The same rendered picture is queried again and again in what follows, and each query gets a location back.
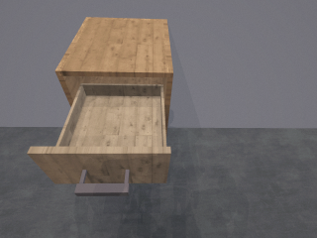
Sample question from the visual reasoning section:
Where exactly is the handle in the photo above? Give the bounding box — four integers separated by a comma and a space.
74, 170, 130, 196

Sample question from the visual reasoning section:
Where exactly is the cabinet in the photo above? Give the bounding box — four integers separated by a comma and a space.
55, 17, 173, 136

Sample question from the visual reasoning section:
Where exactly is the drawer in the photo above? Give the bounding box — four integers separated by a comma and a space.
27, 83, 171, 184

